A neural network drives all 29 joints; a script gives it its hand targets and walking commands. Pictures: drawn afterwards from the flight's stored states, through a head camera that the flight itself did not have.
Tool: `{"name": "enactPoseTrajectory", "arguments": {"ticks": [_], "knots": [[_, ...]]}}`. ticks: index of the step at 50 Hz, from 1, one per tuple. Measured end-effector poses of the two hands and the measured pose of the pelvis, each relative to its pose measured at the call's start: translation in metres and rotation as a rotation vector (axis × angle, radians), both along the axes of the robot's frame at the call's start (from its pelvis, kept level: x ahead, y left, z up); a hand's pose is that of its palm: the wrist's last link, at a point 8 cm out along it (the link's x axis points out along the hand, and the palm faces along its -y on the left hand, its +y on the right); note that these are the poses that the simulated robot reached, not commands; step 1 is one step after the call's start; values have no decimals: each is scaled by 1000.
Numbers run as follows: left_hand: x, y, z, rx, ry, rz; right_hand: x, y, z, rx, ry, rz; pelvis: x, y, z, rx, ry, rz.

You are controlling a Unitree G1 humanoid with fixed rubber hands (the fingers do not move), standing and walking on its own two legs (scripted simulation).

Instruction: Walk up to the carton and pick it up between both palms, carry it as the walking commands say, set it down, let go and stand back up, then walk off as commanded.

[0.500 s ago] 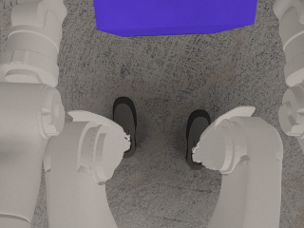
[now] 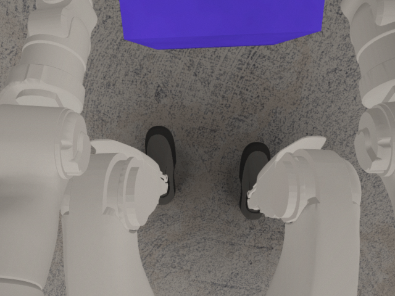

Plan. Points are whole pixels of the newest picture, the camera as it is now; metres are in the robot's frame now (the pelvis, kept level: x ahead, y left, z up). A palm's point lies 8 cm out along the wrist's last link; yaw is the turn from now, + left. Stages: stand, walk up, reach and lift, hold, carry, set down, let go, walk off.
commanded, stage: reach and lift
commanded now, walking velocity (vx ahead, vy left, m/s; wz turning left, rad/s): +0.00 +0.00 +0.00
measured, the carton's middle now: out of the picture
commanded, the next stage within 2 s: none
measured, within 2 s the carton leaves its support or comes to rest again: leaves its support in 1.16 s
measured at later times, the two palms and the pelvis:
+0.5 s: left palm out of the picture +0.55 +0.17 -0.18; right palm out of the picture +0.56 -0.17 -0.17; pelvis +0.00 +0.00 +0.01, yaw -1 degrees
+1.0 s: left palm out of the picture +0.56 +0.17 -0.18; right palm out of the picture +0.56 -0.17 -0.18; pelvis +0.00 +0.00 -0.01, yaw -1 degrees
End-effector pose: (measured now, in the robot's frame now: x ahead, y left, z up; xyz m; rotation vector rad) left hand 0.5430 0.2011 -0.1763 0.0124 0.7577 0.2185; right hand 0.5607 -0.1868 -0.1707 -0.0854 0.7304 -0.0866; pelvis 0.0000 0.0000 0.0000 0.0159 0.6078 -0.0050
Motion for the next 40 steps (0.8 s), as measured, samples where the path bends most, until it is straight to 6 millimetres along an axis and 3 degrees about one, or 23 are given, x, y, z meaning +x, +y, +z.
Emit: {"name": "enactPoseTrajectory", "arguments": {"ticks": [8,15,29,40], "knots": [[4,-14,-2,-7,-5,-26,-1,14,-4,11,-1,11,-1,1,2,-3,8,2],[8,-31,-2,-14,-11,-51,-1,14,-4,1,-5,8,-1,2,4,-5,17,-2],[7,-31,-2,-15,-13,-49,0,14,-3,-11,0,20,-2,0,8,-2,22,-15],[11,-30,-1,-25,4,-69,4,14,-2,14,29,26,-5,1,-4,-3,-6,-18]]}}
